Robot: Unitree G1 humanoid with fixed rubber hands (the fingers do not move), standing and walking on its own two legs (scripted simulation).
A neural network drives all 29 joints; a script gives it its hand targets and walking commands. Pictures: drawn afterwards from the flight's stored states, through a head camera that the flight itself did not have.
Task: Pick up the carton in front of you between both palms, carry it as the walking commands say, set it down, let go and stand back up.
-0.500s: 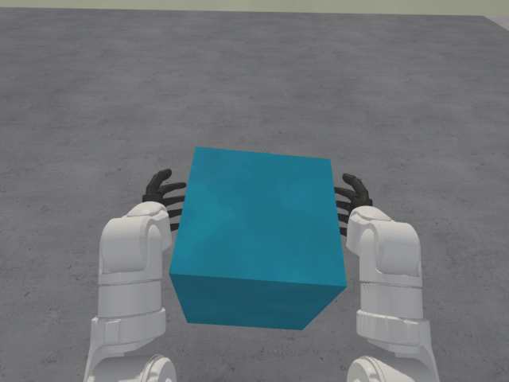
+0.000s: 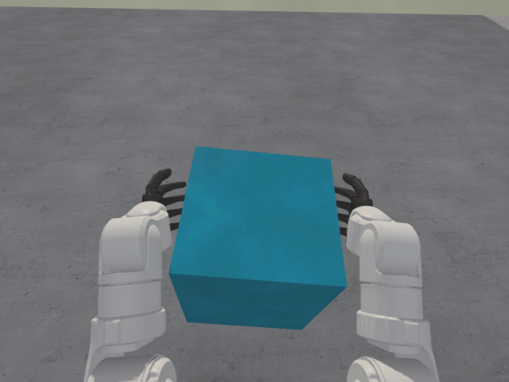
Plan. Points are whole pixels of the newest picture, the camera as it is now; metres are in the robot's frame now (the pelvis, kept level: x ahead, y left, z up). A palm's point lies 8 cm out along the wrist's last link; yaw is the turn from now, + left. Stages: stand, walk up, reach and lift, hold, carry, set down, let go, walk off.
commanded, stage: carry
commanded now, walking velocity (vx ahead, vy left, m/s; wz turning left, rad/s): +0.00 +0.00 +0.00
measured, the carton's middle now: (253, 246) +0.34 +0.00 +0.03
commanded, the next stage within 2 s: none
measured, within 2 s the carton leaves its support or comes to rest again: neither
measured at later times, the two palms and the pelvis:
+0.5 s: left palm (145, 185) +0.40 +0.18 +0.11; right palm (325, 186) +0.40 -0.11 +0.11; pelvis +0.08 +0.03 -0.01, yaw +1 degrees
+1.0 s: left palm (205, 126) +0.67 +0.12 +0.04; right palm (324, 127) +0.69 -0.18 +0.03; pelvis +0.35 -0.04 -0.09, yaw +4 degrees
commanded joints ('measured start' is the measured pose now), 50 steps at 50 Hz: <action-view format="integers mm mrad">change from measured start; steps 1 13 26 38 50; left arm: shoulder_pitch -590 -601 -621 -491 -476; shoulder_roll -869 -865 -952 -817 -846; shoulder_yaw -625 -627 -625 -598 -594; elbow -38 -24 -60 -23 16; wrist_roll -297 -291 -308 -236 -288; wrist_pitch -9 -9 -50 -21 -55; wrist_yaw -115 -108 -103 -103 -105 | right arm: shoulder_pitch -627 -648 -753 -603 -568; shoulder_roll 901 873 961 877 919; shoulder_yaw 621 591 683 653 632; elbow -72 -56 -156 -65 -41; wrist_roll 321 312 394 348 325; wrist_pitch -4 4 -55 -35 -39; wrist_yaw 115 120 133 130 94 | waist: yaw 5 51 -31 -107 43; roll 2 -67 74 82 -293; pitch -333 -162 -353 -187 -501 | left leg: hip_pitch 214 -235 440 657 -398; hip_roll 82 14 252 207 -49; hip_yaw -98 -41 -390 -336 -177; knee -23 259 -120 -48 1142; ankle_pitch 137 -279 84 209 -476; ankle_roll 43 36 204 175 -28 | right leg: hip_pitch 13 136 -455 -748 529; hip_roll -130 -294 -45 -98 -383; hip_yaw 119 346 144 186 639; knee -112 -294 366 100 -71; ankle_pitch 320 111 -96 416 708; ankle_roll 7 -163 46 52 -133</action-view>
